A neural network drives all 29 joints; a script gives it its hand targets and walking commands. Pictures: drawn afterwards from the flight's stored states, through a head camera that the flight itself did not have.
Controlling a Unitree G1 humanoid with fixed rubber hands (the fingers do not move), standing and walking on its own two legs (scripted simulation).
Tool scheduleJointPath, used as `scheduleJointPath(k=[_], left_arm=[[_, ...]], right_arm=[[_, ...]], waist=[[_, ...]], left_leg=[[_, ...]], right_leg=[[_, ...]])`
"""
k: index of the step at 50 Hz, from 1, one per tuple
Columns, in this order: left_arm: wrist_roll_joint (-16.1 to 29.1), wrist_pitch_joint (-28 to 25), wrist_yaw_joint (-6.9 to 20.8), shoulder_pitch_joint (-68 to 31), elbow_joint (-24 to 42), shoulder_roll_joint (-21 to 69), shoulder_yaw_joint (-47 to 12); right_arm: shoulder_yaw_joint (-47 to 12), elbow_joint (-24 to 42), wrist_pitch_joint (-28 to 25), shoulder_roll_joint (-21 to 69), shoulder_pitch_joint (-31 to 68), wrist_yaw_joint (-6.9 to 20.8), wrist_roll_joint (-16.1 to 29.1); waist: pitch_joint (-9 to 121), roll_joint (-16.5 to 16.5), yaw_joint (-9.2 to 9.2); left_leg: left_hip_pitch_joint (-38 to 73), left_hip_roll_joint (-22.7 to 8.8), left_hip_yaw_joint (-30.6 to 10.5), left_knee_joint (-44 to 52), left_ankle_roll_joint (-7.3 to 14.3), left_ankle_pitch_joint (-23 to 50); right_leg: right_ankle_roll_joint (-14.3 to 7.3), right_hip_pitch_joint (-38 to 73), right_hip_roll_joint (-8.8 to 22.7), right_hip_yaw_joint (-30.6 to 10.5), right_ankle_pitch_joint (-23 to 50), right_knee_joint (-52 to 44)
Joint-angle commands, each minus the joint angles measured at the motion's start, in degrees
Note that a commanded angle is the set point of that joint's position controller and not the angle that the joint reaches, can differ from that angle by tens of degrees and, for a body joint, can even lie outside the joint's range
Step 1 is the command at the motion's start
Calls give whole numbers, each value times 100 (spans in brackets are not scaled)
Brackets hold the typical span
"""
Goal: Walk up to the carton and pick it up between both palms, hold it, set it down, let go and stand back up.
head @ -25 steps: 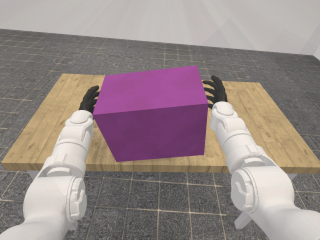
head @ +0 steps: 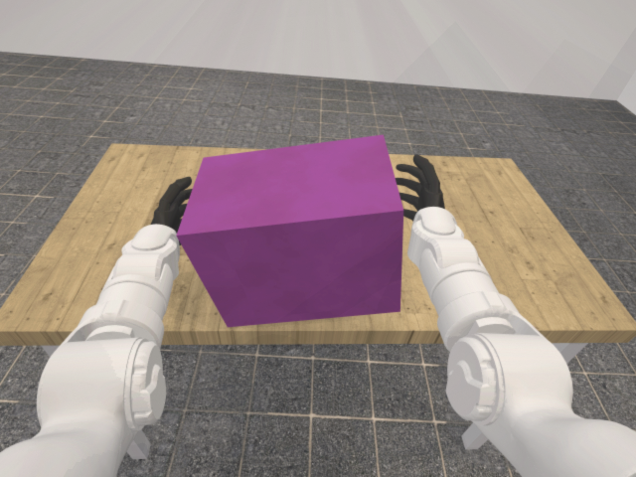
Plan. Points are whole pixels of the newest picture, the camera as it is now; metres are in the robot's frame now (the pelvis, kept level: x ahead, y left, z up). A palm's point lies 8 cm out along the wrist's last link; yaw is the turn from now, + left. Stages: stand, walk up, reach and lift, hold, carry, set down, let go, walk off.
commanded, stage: set down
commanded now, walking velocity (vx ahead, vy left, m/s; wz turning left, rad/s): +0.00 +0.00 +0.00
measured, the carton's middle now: (302, 234) +0.43 +0.02 +0.10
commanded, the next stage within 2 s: none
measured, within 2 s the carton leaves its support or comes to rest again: neither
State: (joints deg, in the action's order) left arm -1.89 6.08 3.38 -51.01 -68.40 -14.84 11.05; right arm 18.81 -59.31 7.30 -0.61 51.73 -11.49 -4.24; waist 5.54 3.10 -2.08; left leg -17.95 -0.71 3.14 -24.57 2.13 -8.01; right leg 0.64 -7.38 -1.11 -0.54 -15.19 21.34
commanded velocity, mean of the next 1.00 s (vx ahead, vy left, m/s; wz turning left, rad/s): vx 0.00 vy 0.00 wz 0.00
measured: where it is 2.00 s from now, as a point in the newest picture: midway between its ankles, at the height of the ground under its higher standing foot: outside the picture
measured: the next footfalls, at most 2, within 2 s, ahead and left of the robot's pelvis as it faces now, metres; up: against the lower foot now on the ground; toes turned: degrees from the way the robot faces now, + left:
none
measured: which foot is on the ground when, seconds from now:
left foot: down 0.00-1.00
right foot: down 0.00-1.00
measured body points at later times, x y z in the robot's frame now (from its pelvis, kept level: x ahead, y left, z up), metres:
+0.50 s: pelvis +0.02 -0.01 +0.00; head +0.01 +0.03 +0.45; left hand +0.44 +0.20 +0.09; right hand +0.44 -0.15 +0.14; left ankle +0.05 +0.10 -0.74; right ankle -0.05 -0.13 -0.74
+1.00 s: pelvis +0.02 -0.01 +0.00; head +0.02 +0.03 +0.45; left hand +0.45 +0.19 +0.08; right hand +0.44 -0.16 +0.13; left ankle +0.05 +0.10 -0.74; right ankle -0.05 -0.13 -0.74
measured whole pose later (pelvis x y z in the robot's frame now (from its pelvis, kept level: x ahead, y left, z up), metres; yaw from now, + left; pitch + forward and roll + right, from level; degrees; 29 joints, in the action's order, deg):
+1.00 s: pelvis +0.02 -0.01 +0.00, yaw +0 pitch +3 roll -1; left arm -1.9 -0.1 5.6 -51.7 -75.2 -16.6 15.0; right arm 25.0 -61.0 0.9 3.3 51.5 -11.3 -12.0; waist 4.3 4.0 -3.7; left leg -18.0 -0.7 3.4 -24.6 1.4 -9.7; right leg 0.4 -7.5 -1.0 -0.7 -16.6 21.3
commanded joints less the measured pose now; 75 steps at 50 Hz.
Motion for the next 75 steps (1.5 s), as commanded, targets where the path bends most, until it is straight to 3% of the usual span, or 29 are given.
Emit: scheduleJointPath(k=[1, 2, 4, 5, 7, 8, 14, 20, 25, 29, 30, 33, 36, 40, 43, 50, 52, 53, 54, 55, 56, 57, 64, 66, 67, 70, 72, 73, 75], left_arm=[[236, -870, 1273, -6763, 2126, 3097, -846], [251, -876, 1282, -6522, 1805, 3193, -929], [172, -951, 1237, -6623, 1865, 3085, -846], [302, -966, 1261, -6787, 1838, 3132, -980], [142, -959, 1298, -6575, 1534, 2970, -761], [171, -945, 1357, -6514, 1481, 2839, -636], [177, -1206, 1302, -6832, 1916, 2889, -767], [-67, -1173, 1368, -6192, 1256, 2831, -472], [-57, -1247, 1376, -6140, 1315, 2931, -551], [-124, -1283, 1367, -6051, 1309, 2633, -401], [-36, -1362, 1380, -6309, 1377, 2707, -567], [-72, -1383, 1325, -6132, 1383, 2949, -591], [-234, -1397, 1366, -5907, 1142, 2584, -276], [-214, -1408, 1366, -6288, 1445, 2714, -455], [-205, -1402, 1378, -6037, 1165, 2708, -323], [-313, -1408, 1432, -5805, 944, 2537, -306], [-376, -1489, 1416, -5686, 918, 2709, -217], [-362, -1531, 1393, -5779, 1083, 2678, -204], [-375, -1574, 1369, -5918, 1101, 2540, -52], [-358, -1653, 1371, -5978, 1169, 2453, -129], [-354, -1646, 1366, -5834, 861, 2498, -122], [-342, -1703, 1326, -5950, 1138, 2500, -225], [-492, -1698, 1375, -5586, 738, 2531, -97], [-419, -1723, 1307, -5565, 930, 2704, -271], [-407, -1746, 1313, -5439, 868, 2597, -248], [-507, -1837, 1356, -5405, 777, 2459, -41], [-516, -1792, 1322, -5275, 600, 2490, -74], [-465, -1870, 1341, -5375, 851, 2499, -126], [-477, -1864, 1356, -5236, 629, 2479, 6]], right_arm=[[-585, 1386, -541, 3853, 4742, 907, -611], [-510, 1431, -576, 3745, 4844, 920, -635], [-661, 1157, -579, 3967, 4663, 944, -574], [-407, 1314, -609, 3817, 4837, 958, -782], [-304, 1110, -534, 3846, 4608, 939, -822], [-376, 1156, -513, 3886, 4672, 904, -922], [-336, 870, -666, 3906, 4435, 947, -937], [-462, 1168, -722, 3942, 4456, 928, -982], [-361, 899, -811, 4102, 4283, 885, -1147], [-495, 1005, -852, 4016, 4152, 901, -1028], [-379, 924, -888, 3965, 4124, 879, -1110], [-486, 1004, -1015, 4055, 4261, 906, -1076], [-503, 871, -987, 4053, 3796, 849, -1195], [-248, 631, -1012, 3890, 3899, 886, -1288], [-259, 804, -1056, 3921, 3983, 954, -1277], [12, 703, -1090, 3814, 3749, 946, -1507], [-219, 783, -1145, 3967, 3759, 973, -1519], [-156, 618, -1128, 4075, 3533, 1008, -1591], [-243, 752, -1154, 4077, 3639, 1015, -1582], [-171, 638, -1132, 3975, 3664, 1029, -1508], [-184, 779, -1194, 3956, 3815, 1022, -1478], [-88, 754, -1242, 4045, 3740, 1024, -1541], [-23, 717, -1379, 3756, 3560, 1065, -1711], [142, 642, -1398, 3762, 3408, 1066, -1728], [71, 637, -1435, 3787, 3366, 1023, -1758], [-83, 753, -1473, 3948, 3419, 1066, -1768], [-10, 633, -1490, 3862, 3351, 1070, -1769], [16, 738, -1536, 3765, 3336, 1078, -1757], [-148, 695, -1499, 3932, 3328, 1071, -1834]], waist=[[3538, -748, -541], [3360, -875, -626], [3530, -828, -412], [3579, -843, -666], [3199, -764, -664], [3105, -454, -550], [3650, -1049, -682], [3358, -609, -551], [3409, -603, -689], [3596, -744, -525], [3622, -817, -731], [3845, -952, -575], [3722, -711, -624], [3658, -921, -749], [3526, -860, -600], [3163, -843, -740], [3264, -835, -546], [3133, -899, -681], [3405, -700, -490], [3439, -969, -582], [3501, -756, -506], [3627, -916, -754], [3551, -882, -592], [3334, -1091, -839], [3532, -813, -763], [3748, -867, -455], [3338, -676, -602], [3504, -910, -688], [3405, -593, -560]], left_leg=[[2396, 33, 40, 483, -307, 957], [2417, 6, -9, 485, -325, 828], [2352, 2, 12, 405, -308, 1011], [2297, -13, 25, 463, -312, 795], [2154, -8, -15, 528, -285, 694], [1919, 21, 14, 600, -191, 507], [2363, -13, -5, 364, -383, 1417], [1980, 8, 63, 394, -252, 1334], [1836, 26, -16, 381, -278, 1377], [1749, 37, 52, 341, -289, 1581], [1800, 10, -39, 351, -320, 1657], [2041, 18, 1, 156, -399, 2108], [1834, 18, 85, 205, -307, 1986], [2148, 20, 3, 125, -420, 2129], [2108, -10, 56, 148, -359, 1771], [1992, -51, -20, 206, -346, 1615], [1840, -10, 47, 204, -298, 1557], [1838, 14, 42, 281, -341, 1662], [1720, 5, 73, 219, -277, 1593], [1561, 8, 23, 264, -309, 1526], [1713, -25, 1, 179, -301, 1654], [1636, 32, -4, 169, -373, 1709], [1925, -55, 11, 68, -413, 1948], [2156, -53, -28, -71, -490, 2103], [1990, -20, 38, -77, -437, 1918], [1631, 14, 93, -33, -366, 1973], [1587, -25, 19, -19, -363, 1987], [1865, -49, -41, -24, -415, 2112], [1522, -13, 73, 64, -285, 1692]], right_leg=[[239, -326, 92, 181, 1811, -490], [223, -387, 100, 169, 1843, -437], [212, -353, 87, 116, 1962, -366], [202, -364, 109, 169, 1825, -377], [217, -349, 152, 165, 1846, -440], [308, -39, 229, 71, 1957, -379], [268, -116, 148, 168, 2643, -215], [395, 247, 200, 62, 3180, -124], [376, 341, 247, 50, 3374, -29], [403, 446, 284, 71, 3764, 70], [379, 453, 285, 56, 3745, 24], [352, 85, 198, 95, 3665, 42], [454, 541, 286, 73, 4240, 152], [404, 12, 241, 196, 3613, 17], [347, -220, 253, 185, 3180, -36], [366, -96, 220, 174, 3117, 10], [375, -67, 257, 101, 3206, 44], [383, 178, 292, 163, 3417, 81], [410, 99, 267, 141, 3487, 108], [376, 269, 337, 112, 3312, 143], [375, 82, 302, 169, 3379, 145], [391, 174, 357, 130, 3696, 182], [354, -190, 243, 268, 3313, 131], [299, -586, 232, 291, 3047, 35], [319, -443, 197, 269, 3256, 36], [400, -86, 257, 150, 3681, 234], [419, -66, 263, 227, 3744, 264], [391, -181, 278, 232, 3574, 179], [431, -41, 308, 190, 3662, 224]])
